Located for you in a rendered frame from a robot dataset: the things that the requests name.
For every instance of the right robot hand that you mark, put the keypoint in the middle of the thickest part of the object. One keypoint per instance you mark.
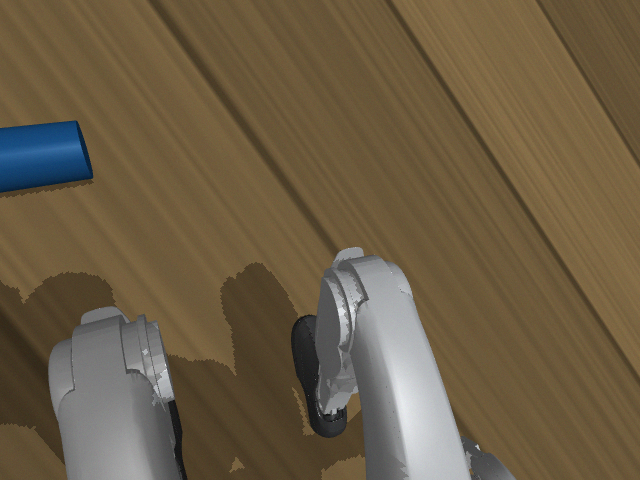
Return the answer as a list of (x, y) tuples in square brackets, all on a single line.
[(484, 466)]

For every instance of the right robot foot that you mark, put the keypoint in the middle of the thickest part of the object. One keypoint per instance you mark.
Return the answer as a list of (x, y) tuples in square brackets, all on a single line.
[(307, 365)]

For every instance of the bottle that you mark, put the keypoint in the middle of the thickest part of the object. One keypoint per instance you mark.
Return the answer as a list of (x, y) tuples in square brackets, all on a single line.
[(42, 154)]

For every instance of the left robot foot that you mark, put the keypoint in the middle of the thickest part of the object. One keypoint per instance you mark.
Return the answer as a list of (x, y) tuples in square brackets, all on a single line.
[(178, 437)]

